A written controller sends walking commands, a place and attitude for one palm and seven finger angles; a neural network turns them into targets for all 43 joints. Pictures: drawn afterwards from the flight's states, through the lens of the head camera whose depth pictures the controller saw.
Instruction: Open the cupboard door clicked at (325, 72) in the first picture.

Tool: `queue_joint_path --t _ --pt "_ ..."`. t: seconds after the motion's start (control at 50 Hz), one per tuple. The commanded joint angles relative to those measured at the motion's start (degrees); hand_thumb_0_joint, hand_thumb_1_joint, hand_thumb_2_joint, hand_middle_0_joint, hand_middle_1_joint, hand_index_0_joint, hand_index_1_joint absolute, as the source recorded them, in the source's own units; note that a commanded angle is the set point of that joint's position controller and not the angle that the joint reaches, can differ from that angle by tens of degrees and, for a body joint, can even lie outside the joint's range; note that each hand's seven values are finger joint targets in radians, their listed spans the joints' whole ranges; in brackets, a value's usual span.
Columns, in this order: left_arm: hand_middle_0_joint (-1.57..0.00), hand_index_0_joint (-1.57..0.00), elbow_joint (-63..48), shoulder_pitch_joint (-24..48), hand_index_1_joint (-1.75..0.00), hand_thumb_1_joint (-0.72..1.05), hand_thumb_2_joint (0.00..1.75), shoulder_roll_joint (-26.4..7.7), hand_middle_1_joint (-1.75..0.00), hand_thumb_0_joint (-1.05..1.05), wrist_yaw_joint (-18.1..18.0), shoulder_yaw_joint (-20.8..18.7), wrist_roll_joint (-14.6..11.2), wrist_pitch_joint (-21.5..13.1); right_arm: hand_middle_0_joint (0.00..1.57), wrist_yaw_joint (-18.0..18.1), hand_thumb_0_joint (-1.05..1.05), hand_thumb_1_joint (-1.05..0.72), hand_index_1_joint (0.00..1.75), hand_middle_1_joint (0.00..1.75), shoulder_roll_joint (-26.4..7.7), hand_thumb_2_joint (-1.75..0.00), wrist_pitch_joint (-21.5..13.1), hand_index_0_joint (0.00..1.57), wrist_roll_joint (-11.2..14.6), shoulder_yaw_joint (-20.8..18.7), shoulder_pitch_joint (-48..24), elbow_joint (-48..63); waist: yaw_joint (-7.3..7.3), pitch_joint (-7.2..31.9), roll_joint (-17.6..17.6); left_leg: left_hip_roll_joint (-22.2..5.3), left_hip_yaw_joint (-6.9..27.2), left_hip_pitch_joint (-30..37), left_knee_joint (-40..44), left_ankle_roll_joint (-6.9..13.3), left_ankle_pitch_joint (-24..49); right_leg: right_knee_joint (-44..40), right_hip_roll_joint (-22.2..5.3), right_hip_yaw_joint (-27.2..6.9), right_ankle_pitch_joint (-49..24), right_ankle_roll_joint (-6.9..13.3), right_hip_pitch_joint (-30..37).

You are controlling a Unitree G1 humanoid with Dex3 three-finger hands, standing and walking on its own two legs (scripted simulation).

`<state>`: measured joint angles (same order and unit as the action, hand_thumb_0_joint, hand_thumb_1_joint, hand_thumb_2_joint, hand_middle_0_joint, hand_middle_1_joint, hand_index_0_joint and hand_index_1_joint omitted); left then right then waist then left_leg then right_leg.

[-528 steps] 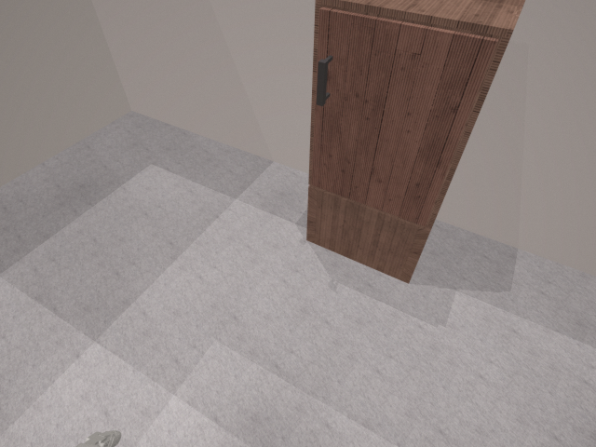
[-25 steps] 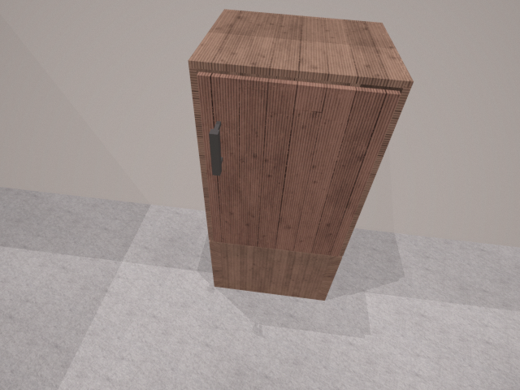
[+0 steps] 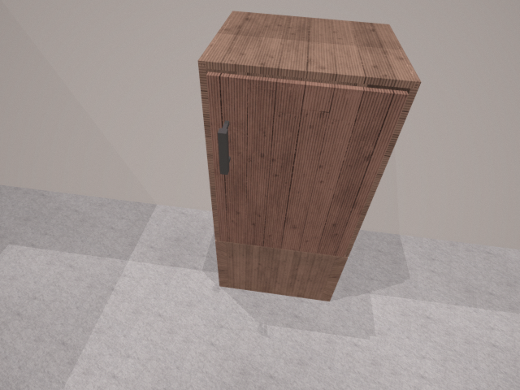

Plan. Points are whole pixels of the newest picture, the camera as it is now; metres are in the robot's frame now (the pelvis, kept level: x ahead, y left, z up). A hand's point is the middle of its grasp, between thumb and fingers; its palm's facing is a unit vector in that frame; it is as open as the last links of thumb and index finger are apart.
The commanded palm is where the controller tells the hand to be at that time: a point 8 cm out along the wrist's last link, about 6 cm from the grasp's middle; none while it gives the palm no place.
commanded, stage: look again from close up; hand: left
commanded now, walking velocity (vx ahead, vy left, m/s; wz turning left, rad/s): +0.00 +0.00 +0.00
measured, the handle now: (225, 147) +0.66 +0.13 +0.01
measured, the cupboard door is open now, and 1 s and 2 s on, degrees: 0 0 0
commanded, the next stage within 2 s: shuffle to correct the standing spot in 0.28 s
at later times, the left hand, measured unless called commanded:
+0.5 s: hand out of the picture -0.04 +0.15 -0.18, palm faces +0.05 -0.99 -0.14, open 7.3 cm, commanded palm none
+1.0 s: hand out of the picture +0.03 +0.18 -0.18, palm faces +0.00 -0.99 -0.11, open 7.3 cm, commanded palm none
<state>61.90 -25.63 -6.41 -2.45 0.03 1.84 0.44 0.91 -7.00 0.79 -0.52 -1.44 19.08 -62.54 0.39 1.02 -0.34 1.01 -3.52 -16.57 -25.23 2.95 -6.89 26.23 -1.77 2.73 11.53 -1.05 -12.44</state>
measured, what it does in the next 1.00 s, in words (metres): steps on the spot: left foot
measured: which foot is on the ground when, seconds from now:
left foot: down 0.00-0.64, up 0.66-0.88, down 0.90-1.00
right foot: down 0.00-0.90, up 0.92-1.00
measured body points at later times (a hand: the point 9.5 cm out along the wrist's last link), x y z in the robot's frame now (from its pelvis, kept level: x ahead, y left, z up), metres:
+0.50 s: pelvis +0.00 +0.00 +0.00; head -0.02 +0.01 +0.45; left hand -0.04 +0.20 -0.16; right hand -0.03 -0.21 -0.16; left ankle +0.08 +0.08 -0.73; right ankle +0.03 -0.13 -0.73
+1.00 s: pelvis +0.06 +0.02 +0.00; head +0.06 +0.04 +0.45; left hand +0.03 +0.23 -0.17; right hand +0.06 -0.20 -0.15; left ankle +0.07 +0.12 -0.74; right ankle +0.03 -0.10 -0.69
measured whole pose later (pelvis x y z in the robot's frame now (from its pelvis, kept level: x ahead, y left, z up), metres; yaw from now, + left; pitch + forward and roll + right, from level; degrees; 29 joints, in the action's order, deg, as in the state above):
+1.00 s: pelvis +0.06 +0.02 +0.00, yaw -4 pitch +0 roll +0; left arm 61.3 -23.8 -7.1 0.1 -2.6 2.3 0.5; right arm 1.2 -7.2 -2.8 -1.5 -2.4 19.4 -59.2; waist 0.4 1.6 -2.4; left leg -1.5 -7.3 -13.8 -29.8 2.3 -16.6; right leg 51.6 -1.9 1.6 23.6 1.5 -21.9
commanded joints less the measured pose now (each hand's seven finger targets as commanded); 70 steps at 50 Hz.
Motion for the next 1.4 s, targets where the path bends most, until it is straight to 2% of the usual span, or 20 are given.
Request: queue_joint_path --t 0.0,0.34,0.44,0.56,0.6,0.62,0.64,0.66,0.7,0.84,0.86,0.88,0.92,1.04,1.18,1.22,1.26,1.28,1.32,1.38 --pt "-0.2 -0.2 -0.9 -5.7 -0.3 0.9 0.9 -4.4 -0.3 0.0 -0.5 -1.2 0.0 -0.7 0.2 0.3 0.0 -0.9 0.3 0.3 -5.7 -0.9 -0.5 0.2 0.0 -1.0 2.9 1.9 -0.2 -8.6 0.5 -6.4 9.8 -4.3 10.0 -1.4 -21.1 -6.5 -2.7 -4.8 10.9 1.9 -5.0" --pt "-0.2 -0.2 -1.9 -4.4 -0.3 0.9 0.9 -4.6 -0.3 0.0 -0.4 -1.5 -0.4 -1.0 0.2 0.3 0.0 -0.9 0.3 0.3 -4.5 -0.9 -0.6 0.2 -0.1 -0.9 4.5 1.6 -0.66 -7.6 -0.2 -5.6 8.4 -2.4 6.9 -1.5 -17.2 -7.9 -3.4 -6.6 12.8 2.4 -7.0" --pt "-0.2 -0.2 -2.3 -4.9 -0.3 0.9 0.9 -4.8 -0.3 0.0 0.1 -2.4 0.1 0.1 0.2 0.5 0.0 -0.9 0.3 0.3 -5.8 -0.9 0.1 0.2 -0.8 -1.5 5.0 1.7 -0.38 -8.1 3.2 -6.8 9.9 -4.4 10.0 -1.1 -31.3 -5.3 -0.6 -5.4 23.0 2.6 -8.6" --pt "-0.2 -0.2 -0.3 -13.9 -0.3 0.9 0.9 -1.4 -0.3 0.0 2.1 -3.9 0.0 1.8 0.2 1.0 0.0 -0.9 0.3 0.3 -9.9 -0.9 0.0 0.2 -0.9 -3.4 -2.0 4.2 4.32 -3.6 8.6 -12.3 8.8 -17.0 15.4 -0.1 -37.3 11.0 4.8 4.5 10.5 2.9 10.1" --pt "-0.2 -0.2 0.6 -18.1 -0.3 0.9 0.9 -2.6 -0.3 0.0 1.7 -4.3 0.2 0.9 0.2 0.6 0.0 -0.9 0.3 0.3 -7.2 -0.9 0.1 0.2 -0.7 -3.1 -5.1 5.5 6.6 -6.5 -4.0 -5.0 2.3 -20.3 -2.7 -1.9 -33.5 -5.3 -1.0 -6.4 19.2 5.8 10.3" --pt "-0.2 -0.2 0.2 -16.6 -0.3 0.9 0.9 -6.6 -0.3 0.0 0.5 -4.7 0.5 0.0 0.2 0.3 0.0 -0.9 0.3 0.3 -2.7 -0.9 0.2 0.2 -0.1 -2.2 -4.3 6.8 5.04 -9.3 -20.3 0.8 -2.6 -27.0 -20.8 -3.5 -24.6 -19.0 -13.7 -28.3 35.6 10.8 6.5" --pt "-0.2 -0.2 -1.5 -10.7 -0.3 0.9 0.9 -6.6 -0.3 0.0 -0.4 -4.4 -0.3 -0.7 0.2 -0.1 0.0 -0.9 0.3 0.3 -4.0 -0.9 0.3 0.2 -0.8 -2.6 -5.4 7.1 2.35 -13.3 -13.0 -1.9 1.8 -24.1 -31.8 -2.4 -17.5 -24.3 -19.0 -32.5 35.7 12.2 -3.8" --pt "-0.2 -0.2 -2.9 -3.3 -0.3 0.9 0.9 -6.7 -0.3 0.0 -0.3 -4.5 -0.4 -1.4 0.2 -0.6 0.0 -0.9 0.3 0.3 -4.3 -0.9 0.4 0.2 -0.8 -3.0 -2.0 6.2 -2.28 -9.4 -9.0 -3.1 3.3 -18.6 -36.5 -2.3 -13.8 -23.4 -17.2 -28.3 30.4 11.8 -7.1" --pt "-0.2 -0.2 -4.7 1.7 -0.3 0.9 0.9 -6.2 -0.3 0.0 -0.2 -4.0 -0.3 -2.8 0.2 -1.3 0.0 -0.9 0.3 0.3 -3.4 -0.9 -0.3 0.2 -0.7 -2.8 2.2 4.5 -3.91 -7.9 -7.1 -5.0 1.8 -15.1 -36.3 -2.5 -10.7 -20.2 -12.9 -20.2 24.9 10.5 -8.5" --pt "-0.2 -0.2 -1.7 -3.8 -0.3 0.9 0.9 -6.7 -0.3 0.0 1.1 -3.8 -0.2 -2.1 0.2 -0.4 0.0 -0.9 0.3 0.3 -2.0 -0.9 -3.5 0.2 -0.2 -1.3 4.5 4.1 -1.43 -6.1 -3.6 -1.7 -3.9 7.5 -1.0 -2.5 -9.8 -6.8 -6.0 -9.3 16.2 8.4 -9.3" --pt "-0.2 -0.2 -2.0 -3.8 -0.3 0.9 0.9 -5.0 -0.3 0.0 1.5 -3.5 -0.4 -1.9 0.2 0.2 0.0 -0.9 0.3 0.3 -4.9 -0.9 -3.9 0.2 -0.3 -1.8 8.3 3.1 -2.78 -4.5 3.3 -6.0 2.6 14.0 3.2 -1.5 -13.5 1.6 -3.7 -7.1 15.3 6.6 -13.8" --pt "-0.2 -0.2 -3.2 -3.6 -0.3 0.9 0.9 -2.3 -0.3 0.0 2.0 -3.0 -0.6 -1.9 0.2 0.6 0.0 -0.9 0.3 0.3 -9.8 -0.9 -4.1 0.2 -0.9 -3.0 12.4 2.3 -3.85 -3.3 15.6 -18.6 20.8 18.3 10.9 3.3 -22.1 15.7 1.2 -1.0 16.7 3.6 -22.8" --pt "-0.2 -0.2 -7.2 3.9 -0.3 0.9 0.9 -3.5 -0.3 0.0 2.4 -3.0 0.5 -1.9 0.2 0.8 0.0 -0.9 0.3 0.3 -12.9 -0.9 -3.3 0.2 -1.0 -3.5 12.1 3.3 -4.18 -8.8 10.8 -26.9 29.9 11.0 18.4 9.3 -29.8 30.9 -1.9 -1.8 17.1 2.8 -28.7" --pt "-0.2 -0.2 -5.6 6.1 -0.3 0.9 0.9 -1.9 -0.3 0.0 3.3 -3.0 0.0 -1.6 0.2 1.2 0.0 -0.9 0.3 0.3 -6.3 -0.9 -5.3 0.2 -0.7 -1.3 7.1 2.7 -0.66 -7.2 3.6 -16.9 8.7 7.0 15.5 6.4 2.0 29.0 -4.3 -1.2 1.5 0.4 -22.2" --pt "-0.2 -0.2 -6.7 10.3 -0.3 0.9 0.9 -2.7 -0.3 0.0 2.1 -2.5 -0.8 -1.2 0.2 1.8 0.0 -0.9 0.3 0.3 -6.5 -0.9 -3.7 0.2 -1.1 -1.2 7.3 0.6 -0.85 -4.4 6.8 -14.8 2.2 7.7 3.7 3.6 27.1 5.5 -1.6 2.6 -2.5 0.4 -6.3" --pt "-0.2 -0.2 -4.7 4.4 -0.3 0.9 0.9 -6.7 -0.3 0.0 1.4 -3.2 -0.7 -1.9 0.2 1.5 0.0 -0.9 0.3 0.3 -5.8 -0.9 -3.2 0.2 -0.4 -1.3 7.4 0.4 1.83 0.3 1.5 -11.1 0.7 3.6 -3.8 -0.5 17.2 -2.1 -3.2 0.6 -19.9 0.4 6.8" --pt "-0.2 -0.2 -3.9 2.4 -0.3 0.9 0.9 -12.7 -0.3 0.0 0.5 -4.1 -0.7 -2.3 0.2 1.1 0.0 -0.9 0.3 0.3 -2.6 -0.9 -2.1 0.2 0.7 -1.5 11.0 0.5 0.65 7.7 -9.4 -3.8 -2.5 -4.9 -14.2 -4.4 -17.3 2.5 -19.1 -10.6 -53.6 9.0 18.0" --pt "-0.2 -0.2 -4.7 3.6 -0.3 0.9 0.9 -13.4 -0.3 0.0 0.3 -4.3 -0.6 -2.0 0.2 1.4 0.0 -0.9 0.3 0.3 -2.7 -0.9 -1.4 0.2 0.7 -2.0 10.8 0.9 0.35 6.5 -7.5 -3.0 -1.3 -4.7 -19.1 -4.3 -25.4 1.8 -21.5 -9.1 -57.9 11.8 15.2" --pt "-0.2 -0.2 -5.1 7.2 -0.3 0.9 0.9 -11.6 -0.3 0.0 -0.5 -4.4 -0.4 -1.6 0.2 1.6 0.0 -0.9 0.3 0.3 -2.1 -0.9 0.0 0.2 0.8 -2.0 7.0 1.2 0.85 4.7 -13.8 -4.3 1.3 -5.4 -28.0 -4.4 -28.5 -0.3 -20.4 -10.7 -53.3 14.2 9.7" --pt "-0.2 -0.2 -7.5 12.9 -0.3 0.9 0.9 -11.4 -0.3 0.0 -0.9 -4.9 0.0 -0.3 0.2 1.1 0.0 -0.9 0.3 0.3 -2.4 -0.9 0.8 0.2 0.5 -2.3 5.9 1.5 -0.23 3.0 -10.7 -3.8 2.1 -5.4 -29.6 -4.7 -26.0 -2.3 -19.0 -8.2 -40.8 13.4 4.2"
